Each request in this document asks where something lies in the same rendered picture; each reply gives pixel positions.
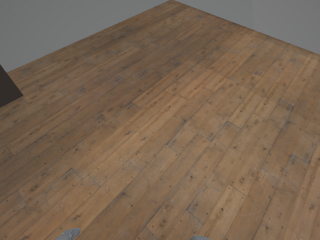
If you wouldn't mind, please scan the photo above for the cupboard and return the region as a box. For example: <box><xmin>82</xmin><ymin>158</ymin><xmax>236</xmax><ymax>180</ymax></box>
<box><xmin>0</xmin><ymin>65</ymin><xmax>24</xmax><ymax>108</ymax></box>

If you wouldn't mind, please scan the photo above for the left robot hand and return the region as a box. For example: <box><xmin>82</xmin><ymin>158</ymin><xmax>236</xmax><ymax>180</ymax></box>
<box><xmin>55</xmin><ymin>228</ymin><xmax>81</xmax><ymax>240</ymax></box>

